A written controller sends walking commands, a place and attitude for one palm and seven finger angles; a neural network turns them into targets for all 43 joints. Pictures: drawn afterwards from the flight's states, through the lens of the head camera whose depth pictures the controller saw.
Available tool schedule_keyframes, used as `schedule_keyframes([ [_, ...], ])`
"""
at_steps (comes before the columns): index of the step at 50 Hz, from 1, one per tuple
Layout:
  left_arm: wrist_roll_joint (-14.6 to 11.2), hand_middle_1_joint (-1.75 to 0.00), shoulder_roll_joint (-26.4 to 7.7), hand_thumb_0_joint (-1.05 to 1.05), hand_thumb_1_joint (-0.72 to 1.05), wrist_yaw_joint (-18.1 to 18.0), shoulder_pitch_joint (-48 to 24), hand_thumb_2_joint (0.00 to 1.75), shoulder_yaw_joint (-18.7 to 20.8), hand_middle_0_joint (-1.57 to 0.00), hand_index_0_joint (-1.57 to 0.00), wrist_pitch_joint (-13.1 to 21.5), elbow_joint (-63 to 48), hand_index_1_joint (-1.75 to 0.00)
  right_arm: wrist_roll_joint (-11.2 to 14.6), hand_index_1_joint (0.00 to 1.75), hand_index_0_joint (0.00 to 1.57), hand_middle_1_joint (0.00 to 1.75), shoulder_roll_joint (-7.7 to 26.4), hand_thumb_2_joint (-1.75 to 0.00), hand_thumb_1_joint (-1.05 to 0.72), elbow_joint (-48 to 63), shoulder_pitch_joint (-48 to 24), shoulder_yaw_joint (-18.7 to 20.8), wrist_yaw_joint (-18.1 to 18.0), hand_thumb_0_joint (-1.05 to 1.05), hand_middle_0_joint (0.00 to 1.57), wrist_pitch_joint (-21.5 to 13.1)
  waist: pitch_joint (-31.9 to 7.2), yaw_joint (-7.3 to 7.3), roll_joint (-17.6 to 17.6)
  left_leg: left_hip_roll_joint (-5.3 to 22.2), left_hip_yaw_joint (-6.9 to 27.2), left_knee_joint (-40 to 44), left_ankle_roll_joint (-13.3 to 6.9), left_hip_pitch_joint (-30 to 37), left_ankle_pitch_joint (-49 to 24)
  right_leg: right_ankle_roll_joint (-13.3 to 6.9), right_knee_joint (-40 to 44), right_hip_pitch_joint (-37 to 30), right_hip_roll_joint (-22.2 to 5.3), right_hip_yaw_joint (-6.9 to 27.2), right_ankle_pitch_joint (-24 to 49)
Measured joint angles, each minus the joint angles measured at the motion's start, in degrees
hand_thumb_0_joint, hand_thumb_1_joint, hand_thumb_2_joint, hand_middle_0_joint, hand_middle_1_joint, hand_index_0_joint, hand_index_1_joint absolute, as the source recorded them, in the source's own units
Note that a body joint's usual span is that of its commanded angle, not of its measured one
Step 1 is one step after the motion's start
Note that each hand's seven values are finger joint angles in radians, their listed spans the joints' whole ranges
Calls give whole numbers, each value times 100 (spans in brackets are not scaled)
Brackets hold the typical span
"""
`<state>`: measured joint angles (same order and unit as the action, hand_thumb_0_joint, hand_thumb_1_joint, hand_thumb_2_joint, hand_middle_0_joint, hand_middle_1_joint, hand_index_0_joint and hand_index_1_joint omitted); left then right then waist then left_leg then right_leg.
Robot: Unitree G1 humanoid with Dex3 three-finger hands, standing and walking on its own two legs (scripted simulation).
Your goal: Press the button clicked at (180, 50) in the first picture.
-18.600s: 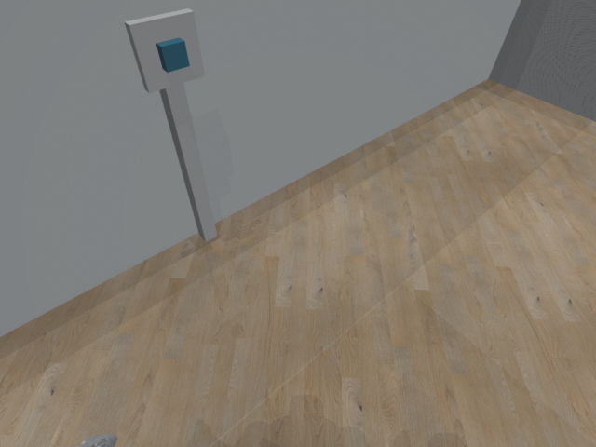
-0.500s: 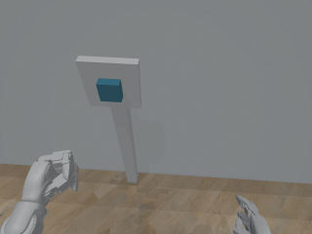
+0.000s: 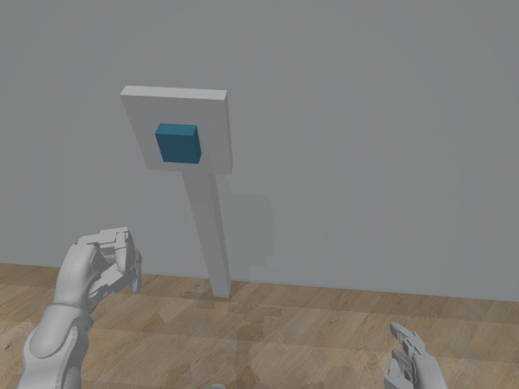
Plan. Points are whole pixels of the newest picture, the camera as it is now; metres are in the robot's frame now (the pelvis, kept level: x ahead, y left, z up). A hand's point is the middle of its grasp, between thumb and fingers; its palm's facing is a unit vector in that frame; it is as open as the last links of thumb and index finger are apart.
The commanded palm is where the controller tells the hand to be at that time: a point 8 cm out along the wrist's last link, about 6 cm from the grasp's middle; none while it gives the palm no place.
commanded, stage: aim a knuckle at the button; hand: left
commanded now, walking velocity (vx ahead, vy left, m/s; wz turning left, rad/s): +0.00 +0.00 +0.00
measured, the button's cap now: (180, 142) +0.52 +0.18 +0.09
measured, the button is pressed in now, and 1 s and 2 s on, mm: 0 0 0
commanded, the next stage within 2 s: press the button with the knuckle in 1.64 s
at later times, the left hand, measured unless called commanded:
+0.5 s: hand (164, 231) +0.33 +0.17 +0.07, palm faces -0.03 -1.00 -0.03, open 3.1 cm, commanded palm +0.32 +0.23 +0.07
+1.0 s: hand (185, 195) +0.42 +0.16 +0.06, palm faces -0.02 -1.00 -0.02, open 3.1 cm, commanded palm +0.39 +0.21 +0.06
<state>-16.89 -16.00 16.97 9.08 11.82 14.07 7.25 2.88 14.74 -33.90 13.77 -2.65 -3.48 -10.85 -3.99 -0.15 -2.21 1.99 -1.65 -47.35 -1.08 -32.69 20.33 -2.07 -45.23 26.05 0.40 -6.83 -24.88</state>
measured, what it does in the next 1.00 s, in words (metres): stands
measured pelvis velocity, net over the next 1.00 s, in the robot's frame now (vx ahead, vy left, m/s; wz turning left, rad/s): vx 0.00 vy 0.00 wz -0.04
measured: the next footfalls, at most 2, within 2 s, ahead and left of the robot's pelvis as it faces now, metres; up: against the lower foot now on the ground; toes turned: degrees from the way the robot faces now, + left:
none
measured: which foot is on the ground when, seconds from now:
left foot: down 0.00-1.00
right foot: down 0.00-1.00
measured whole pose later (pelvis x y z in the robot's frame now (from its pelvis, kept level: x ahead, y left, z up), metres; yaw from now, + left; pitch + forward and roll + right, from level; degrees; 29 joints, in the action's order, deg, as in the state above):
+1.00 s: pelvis +0.00 +0.00 -0.01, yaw -2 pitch +12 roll -1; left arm -10.0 -16.9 9.1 -28.0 12.8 21.3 45.3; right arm 1.9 14.9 -37.1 18.4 -0.8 -0.7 -0.9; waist -5.0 -4.3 -0.7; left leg 2.9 -3.6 -50.9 -1.4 -41.1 21.6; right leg -1.9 -49.8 35.8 0.8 -4.6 -25.7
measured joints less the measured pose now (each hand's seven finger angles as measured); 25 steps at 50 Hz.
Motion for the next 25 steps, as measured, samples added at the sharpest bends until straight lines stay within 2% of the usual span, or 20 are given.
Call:
schedule_keyframes([
  [9,77,-150,-8,2,90,-143,-635,90,30,-130,-130,10,605,-150,0,30,21,30,25,-90,-90,-19,89,59,37,2,20,170,-3,-99,51,25,-105,106,13,23,-22,-10,28,58,17,109,23],
  [25,340,-150,107,2,90,-494,-1535,90,-119,-130,-130,306,1496,-150,-27,30,21,30,15,-90,-90,-142,138,127,134,1,20,486,-8,-164,91,26,-166,21,2,-170,19,-1,-110,297,7,173,-26],
])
